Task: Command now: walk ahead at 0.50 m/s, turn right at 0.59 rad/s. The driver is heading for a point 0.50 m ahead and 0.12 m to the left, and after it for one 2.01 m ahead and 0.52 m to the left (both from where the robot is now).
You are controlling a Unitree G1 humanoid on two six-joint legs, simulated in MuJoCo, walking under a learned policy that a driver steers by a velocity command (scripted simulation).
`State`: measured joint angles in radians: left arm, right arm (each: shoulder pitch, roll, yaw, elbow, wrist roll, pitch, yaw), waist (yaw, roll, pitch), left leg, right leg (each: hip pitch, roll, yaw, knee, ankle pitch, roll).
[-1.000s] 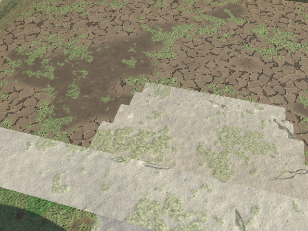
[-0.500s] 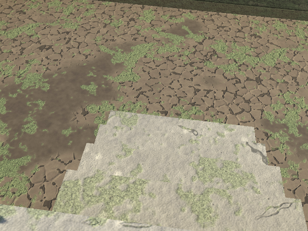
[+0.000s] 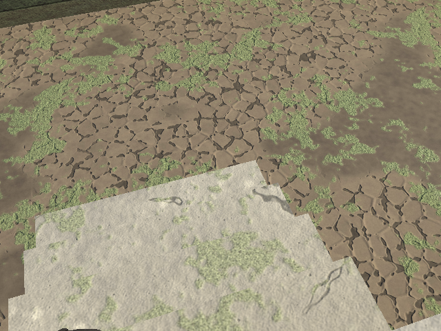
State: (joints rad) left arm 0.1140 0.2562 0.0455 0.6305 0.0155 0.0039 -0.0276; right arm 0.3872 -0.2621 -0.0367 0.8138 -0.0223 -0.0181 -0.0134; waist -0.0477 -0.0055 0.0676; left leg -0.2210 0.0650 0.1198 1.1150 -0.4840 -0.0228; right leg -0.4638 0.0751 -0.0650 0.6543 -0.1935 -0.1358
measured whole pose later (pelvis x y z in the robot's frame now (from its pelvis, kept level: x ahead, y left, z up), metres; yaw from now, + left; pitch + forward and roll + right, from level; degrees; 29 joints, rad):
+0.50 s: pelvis +0.22 +0.01 -0.01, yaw +4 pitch -1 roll -1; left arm 0.47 0.28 0.04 0.88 0.02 -0.10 0.04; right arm 0.24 -0.29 -0.09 0.81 -0.04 0.02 0.05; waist 0.02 0.02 -0.01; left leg -0.60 -0.01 -0.10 0.71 0.41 0.07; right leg -0.04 0.09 -0.10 0.64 -0.58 -0.10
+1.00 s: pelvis +0.47 +0.08 -0.17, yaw +22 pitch -1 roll +1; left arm 0.16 0.24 0.04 0.80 0.06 0.00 -0.01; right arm 0.49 -0.22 -0.03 0.94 0.00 -0.03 -0.03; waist -0.05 -0.04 -0.02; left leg -0.24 -0.18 -0.12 0.70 -0.43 0.12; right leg -0.77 -0.09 0.09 0.98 0.22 0.02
